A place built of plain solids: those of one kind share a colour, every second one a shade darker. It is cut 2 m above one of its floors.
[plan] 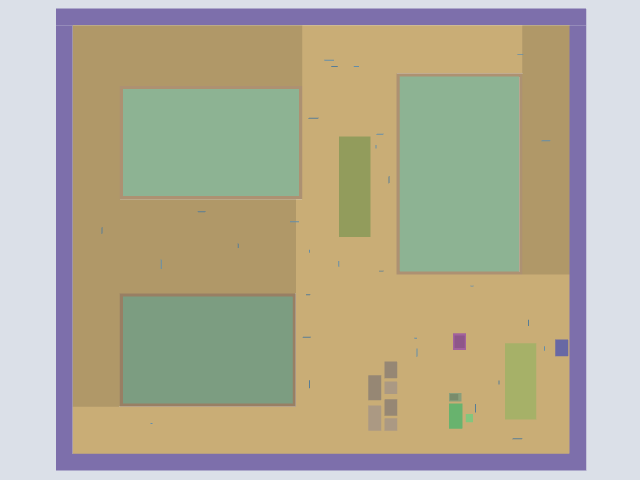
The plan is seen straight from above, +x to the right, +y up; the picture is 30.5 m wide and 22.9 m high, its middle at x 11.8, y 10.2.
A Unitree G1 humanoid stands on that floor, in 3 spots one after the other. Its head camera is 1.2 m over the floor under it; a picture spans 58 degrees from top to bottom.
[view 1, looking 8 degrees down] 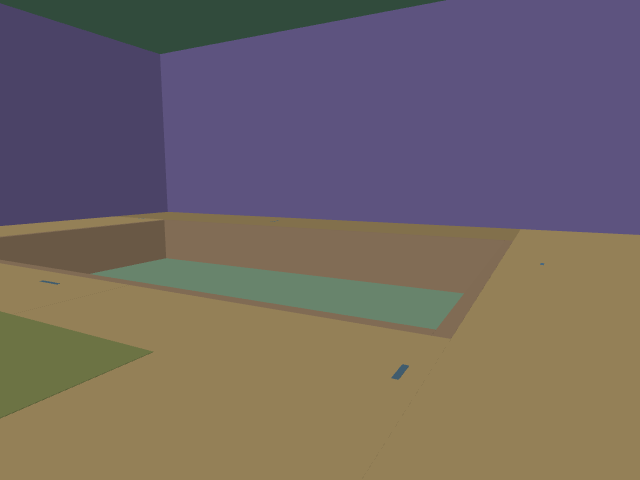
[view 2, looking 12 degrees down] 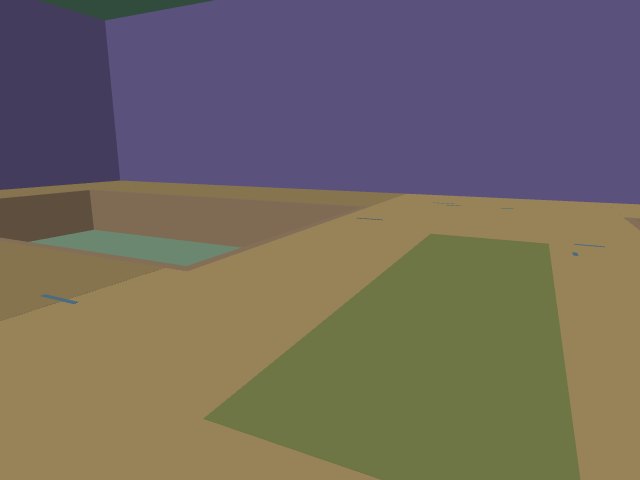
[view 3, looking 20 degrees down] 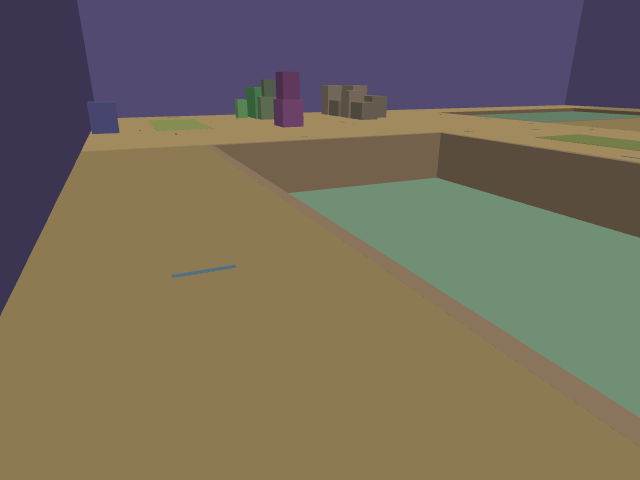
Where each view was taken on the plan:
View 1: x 12.20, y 7.95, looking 28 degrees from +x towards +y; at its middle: floor_trim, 10.41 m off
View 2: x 13.95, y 9.00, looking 116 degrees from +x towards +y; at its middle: floor_deck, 5.77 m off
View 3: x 22.95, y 17.70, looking -114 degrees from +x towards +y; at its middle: floor_deck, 3.51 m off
